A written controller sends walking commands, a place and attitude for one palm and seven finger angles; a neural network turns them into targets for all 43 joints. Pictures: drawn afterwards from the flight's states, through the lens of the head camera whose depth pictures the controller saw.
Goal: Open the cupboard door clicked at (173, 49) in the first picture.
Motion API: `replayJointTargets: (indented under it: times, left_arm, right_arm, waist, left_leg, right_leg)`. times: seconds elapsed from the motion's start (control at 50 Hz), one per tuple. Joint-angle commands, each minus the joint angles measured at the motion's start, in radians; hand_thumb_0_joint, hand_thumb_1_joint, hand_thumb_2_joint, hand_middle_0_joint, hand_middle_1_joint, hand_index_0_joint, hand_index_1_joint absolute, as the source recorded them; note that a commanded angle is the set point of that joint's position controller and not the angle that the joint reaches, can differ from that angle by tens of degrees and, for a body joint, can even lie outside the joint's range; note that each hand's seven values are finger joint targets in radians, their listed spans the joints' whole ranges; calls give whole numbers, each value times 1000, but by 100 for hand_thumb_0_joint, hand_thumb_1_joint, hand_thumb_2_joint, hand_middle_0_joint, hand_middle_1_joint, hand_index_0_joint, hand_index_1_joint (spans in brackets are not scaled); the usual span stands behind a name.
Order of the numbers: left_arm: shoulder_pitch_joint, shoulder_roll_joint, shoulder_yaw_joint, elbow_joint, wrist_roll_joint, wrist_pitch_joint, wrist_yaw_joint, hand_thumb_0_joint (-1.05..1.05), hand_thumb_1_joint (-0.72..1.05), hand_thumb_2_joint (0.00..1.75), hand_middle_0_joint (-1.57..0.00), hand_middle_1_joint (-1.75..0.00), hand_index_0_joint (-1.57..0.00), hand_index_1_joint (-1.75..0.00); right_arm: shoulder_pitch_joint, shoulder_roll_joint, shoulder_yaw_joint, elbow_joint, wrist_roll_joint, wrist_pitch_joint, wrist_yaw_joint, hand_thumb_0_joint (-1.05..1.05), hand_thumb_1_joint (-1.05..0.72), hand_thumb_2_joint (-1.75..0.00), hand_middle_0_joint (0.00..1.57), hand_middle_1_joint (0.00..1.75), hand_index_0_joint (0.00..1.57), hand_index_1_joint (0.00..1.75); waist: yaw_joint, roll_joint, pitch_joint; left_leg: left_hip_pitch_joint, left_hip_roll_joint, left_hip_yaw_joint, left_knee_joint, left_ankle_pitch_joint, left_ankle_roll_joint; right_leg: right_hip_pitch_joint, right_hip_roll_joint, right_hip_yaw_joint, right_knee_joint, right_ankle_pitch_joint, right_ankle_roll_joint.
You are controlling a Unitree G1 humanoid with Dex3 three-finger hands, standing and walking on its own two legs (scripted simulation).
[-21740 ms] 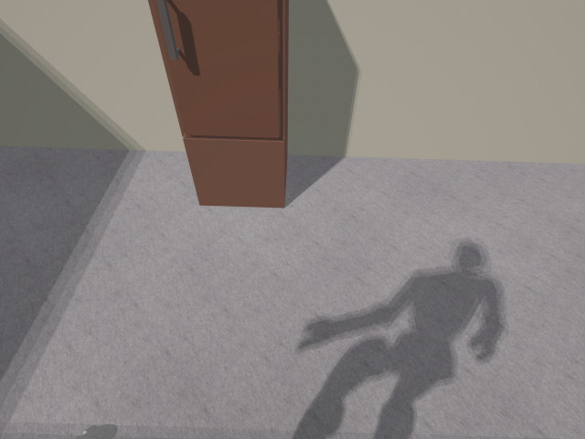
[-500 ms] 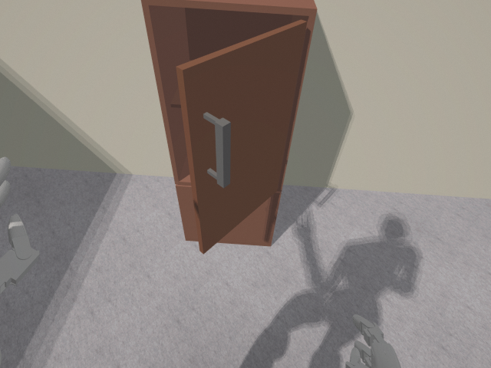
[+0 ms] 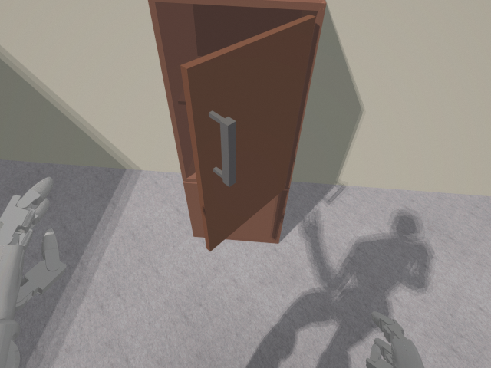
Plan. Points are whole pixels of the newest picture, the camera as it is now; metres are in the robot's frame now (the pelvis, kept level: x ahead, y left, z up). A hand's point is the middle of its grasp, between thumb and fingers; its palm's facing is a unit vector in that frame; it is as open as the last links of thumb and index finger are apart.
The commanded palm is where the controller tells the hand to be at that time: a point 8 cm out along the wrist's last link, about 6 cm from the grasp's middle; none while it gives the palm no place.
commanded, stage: let the arm hang, fingers relaxed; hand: left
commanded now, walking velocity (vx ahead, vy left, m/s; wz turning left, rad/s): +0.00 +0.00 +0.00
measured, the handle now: (222, 150) +0.53 +0.09 +0.06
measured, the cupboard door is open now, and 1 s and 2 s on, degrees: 51 51 51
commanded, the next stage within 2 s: look to check the result in 1.06 s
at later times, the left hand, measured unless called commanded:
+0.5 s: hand out of the picture -0.11 +0.15 -0.17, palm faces +0.08 -0.99 -0.15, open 7.3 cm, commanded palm none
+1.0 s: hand out of the picture +0.00 +0.14 -0.18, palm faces +0.07 -0.98 -0.17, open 7.3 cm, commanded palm none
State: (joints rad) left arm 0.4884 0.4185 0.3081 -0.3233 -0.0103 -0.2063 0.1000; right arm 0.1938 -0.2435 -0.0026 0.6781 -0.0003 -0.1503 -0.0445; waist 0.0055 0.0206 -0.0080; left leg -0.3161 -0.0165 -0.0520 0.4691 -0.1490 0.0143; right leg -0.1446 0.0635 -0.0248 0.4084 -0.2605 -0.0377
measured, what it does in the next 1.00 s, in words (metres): stands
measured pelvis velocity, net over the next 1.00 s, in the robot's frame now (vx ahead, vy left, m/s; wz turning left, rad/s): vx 0.01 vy -0.02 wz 0.02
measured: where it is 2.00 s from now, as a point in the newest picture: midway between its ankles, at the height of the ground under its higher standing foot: outside the picture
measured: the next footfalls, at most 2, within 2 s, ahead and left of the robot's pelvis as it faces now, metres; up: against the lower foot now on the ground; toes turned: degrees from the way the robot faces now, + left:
none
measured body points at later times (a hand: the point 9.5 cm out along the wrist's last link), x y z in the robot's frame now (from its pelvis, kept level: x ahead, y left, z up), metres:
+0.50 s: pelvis -0.01 +0.00 +0.00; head +0.01 +0.00 +0.45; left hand -0.11 +0.20 -0.16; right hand -0.03 -0.23 -0.16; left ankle +0.06 +0.10 -0.74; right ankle -0.03 -0.10 -0.74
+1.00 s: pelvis +0.01 -0.02 +0.00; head +0.01 -0.02 +0.45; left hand +0.00 +0.19 -0.16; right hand -0.01 -0.22 -0.17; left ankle +0.06 +0.10 -0.74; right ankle -0.03 -0.10 -0.74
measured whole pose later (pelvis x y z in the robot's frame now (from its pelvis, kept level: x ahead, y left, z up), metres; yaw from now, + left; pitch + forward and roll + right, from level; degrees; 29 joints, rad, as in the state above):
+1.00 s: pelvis +0.01 -0.02 +0.00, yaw +1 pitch -2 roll +0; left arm 0.29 0.11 0.01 1.13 0.01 0.00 0.04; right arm 0.31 -0.11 0.00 1.13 -0.03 0.02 -0.05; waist -0.01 0.01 0.03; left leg -0.26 -0.03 -0.07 0.46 -0.16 0.00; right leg -0.10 0.05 -0.05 0.45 -0.31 -0.06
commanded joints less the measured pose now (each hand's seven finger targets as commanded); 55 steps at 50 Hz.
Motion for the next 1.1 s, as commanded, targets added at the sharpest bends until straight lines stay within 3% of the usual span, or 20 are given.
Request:
replayJointTargets:
  times: [0.0, 0.04, 0.08, 0.12, 0.14, 0.2, 0.22, 0.24, 0.28, 0.42, 0.62, 0.72, 0.8, 1.08]
  left_arm:
    - [-114, -8, -189, 575, 45, 182, -101, 0, 90, 90, -20, -30, -20, -30]
    - [-175, 15, -204, 691, 48, 186, -102, 0, 90, 90, -20, -30, -20, -30]
    - [-242, 25, -218, 824, 43, 192, -100, 0, 90, 90, -20, -30, -20, -30]
    - [-291, 19, -238, 952, 37, 202, -94, 0, 90, 90, -20, -30, -20, -30]
    - [-296, 13, -248, 1009, 36, 208, -90, 0, 90, 90, -20, -30, -20, -30]
    - [-256, -21, -268, 1174, 25, 213, -87, 0, 90, 90, -20, -30, -20, -30]
    - [-229, -34, -271, 1221, 22, 211, -87, 0, 90, 90, -20, -30, -20, -30]
    - [-214, -38, -272, 1259, 22, 209, -85, 0, 90, 90, -20, -30, -20, -30]
    - [-181, -82, -275, 1327, 17, 208, -84, 0, 90, 90, -20, -30, -20, -30]
    - [-86, -165, -287, 1456, 14, 207, -75, 0, 90, 90, -20, -30, -20, -30]
    - [-37, -207, -288, 1484, 13, 205, -59, 0, 90, 90, -20, -30, -20, -30]
    - [-53, -208, -284, 1471, 14, 205, -56, 0, 90, 90, -20, -30, -20, -30]
    - [-64, -213, -280, 1461, 13, 203, -56, 0, 90, 90, -20, -30, -20, -30]
    - [-110, -200, -275, 1446, 10, 196, -53, 0, 90, 90, -20, -30, -20, -30]
  right_arm:
    - [-27, -221, -68, 58, -1, 55, 38, 0, -90, -90, 20, 30, 20, 30]
    - [-51, -222, -58, 69, -12, 79, 37, 0, -90, -90, 20, 30, 20, 30]
    - [-73, -215, -52, 104, -20, 102, 37, 0, -90, -90, 20, 30, 20, 30]
    - [-67, -192, -39, 145, -26, 127, 36, 0, -90, -90, 20, 30, 20, 30]
    - [-60, -177, -31, 161, -28, 138, 35, 0, -90, -90, 20, 30, 20, 30]
    - [-37, -132, -12, 226, -27, 151, 28, 0, -90, -90, 20, 30, 20, 30]
    - [-30, -120, -9, 246, -25, 152, 25, 0, -90, -90, 20, 30, 20, 30]
    - [-14, -112, -8, 263, -22, 154, 21, 0, -90, -90, 20, 30, 20, 30]
    - [23, -80, -5, 305, -21, 156, 13, 0, -90, -90, 20, 30, 20, 30]
    - [133, -26, -10, 384, -17, 167, -2, 0, -90, -90, 20, 30, 20, 30]
    - [196, 38, -11, 428, -19, 171, -2, 0, -90, -90, 20, 30, 20, 30]
    - [202, 61, -8, 439, -23, 171, 0, 0, -90, -90, 20, 30, 20, 30]
    - [196, 64, -6, 437, -22, 163, -2, 0, -90, -90, 20, 30, 20, 30]
    - [171, 45, -6, 435, -19, 153, -9, 0, -90, -90, 20, 30, 20, 30]
  waist:
    - [-7, -63, -83]
    - [-1, -165, -79]
    - [-8, -160, -45]
    - [-18, -92, -8]
    - [-18, -21, 14]
    - [-6, 108, 29]
    - [1, 126, 18]
    - [2, 99, 8]
    - [-4, 139, 9]
    - [-15, 50, 62]
    - [-15, -62, 133]
    - [-16, -34, 164]
    - [-8, -1, 154]
    - [-8, -14, 92]
  left_leg:
    - [26, 134, -156, 49, 256, 60]
    - [-10, 118, -172, 38, 172, 66]
    - [-3, 81, -147, 40, 89, 52]
    - [35, 64, -132, 26, 36, 39]
    - [41, 64, -136, 5, 23, 36]
    - [15, 80, -172, -103, -39, 41]
    - [17, 80, -172, -117, -56, 41]
    - [26, 79, -167, -114, -54, 38]
    - [49, 74, -151, -115, -64, 32]
    - [72, 79, -143, -122, -111, 36]
    - [66, 64, -100, -85, -58, 36]
    - [52, 58, -93, -79, -56, 33]
    - [37, 67, -107, -94, -14, 37]
    - [96, 74, -78, -55, 148, 28]
  right_leg:
    - [-111, -118, 57, 80, 68, -14]
    - [-77, -123, 78, 71, 32, -27]
    - [-100, -162, 121, 19, 16, -49]
    - [-136, -175, 140, -27, -50, -60]
    - [-137, -166, 136, -37, -77, -56]
    - [-64, -128, 120, -33, -80, -33]
    - [-38, -129, 118, -42, -69, -30]
    - [-18, -128, 115, -56, -59, -30]
    - [-23, -136, 114, -74, -55, -35]
    - [-70, -130, 90, -101, -86, -36]
    - [-119, -142, 93, -117, -123, -37]
    - [-141, -144, 98, -114, -142, -39]
    - [-98, -137, 92, -90, -73, -35]
    - [-9, -155, 81, -90, 146, -20]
